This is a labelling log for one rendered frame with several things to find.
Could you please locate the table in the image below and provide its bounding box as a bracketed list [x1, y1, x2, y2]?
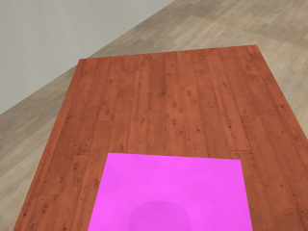
[13, 44, 308, 231]

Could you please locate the carton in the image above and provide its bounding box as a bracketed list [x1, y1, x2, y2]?
[88, 152, 253, 231]

